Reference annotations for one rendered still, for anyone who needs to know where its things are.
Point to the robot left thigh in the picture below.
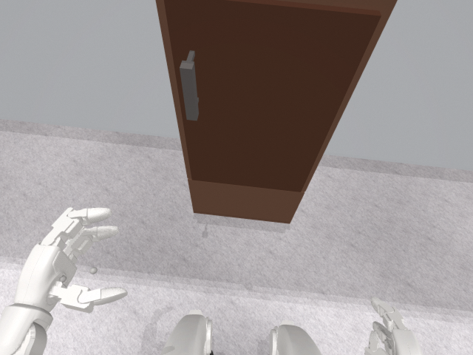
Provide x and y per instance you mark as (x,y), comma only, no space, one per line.
(192,335)

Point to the left robot hand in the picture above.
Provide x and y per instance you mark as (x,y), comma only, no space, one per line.
(39,285)

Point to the cupboard door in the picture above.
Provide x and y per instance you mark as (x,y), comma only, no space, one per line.
(271,76)

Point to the robot right thigh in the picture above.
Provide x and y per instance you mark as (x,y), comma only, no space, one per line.
(291,340)

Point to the right robot hand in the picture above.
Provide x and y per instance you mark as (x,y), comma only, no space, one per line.
(400,341)

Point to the robot thigh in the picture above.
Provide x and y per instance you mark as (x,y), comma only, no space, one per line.
(291,340)
(192,335)

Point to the handle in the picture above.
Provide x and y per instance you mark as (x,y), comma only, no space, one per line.
(188,79)

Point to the left robot forearm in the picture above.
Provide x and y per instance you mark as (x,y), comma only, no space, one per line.
(23,330)

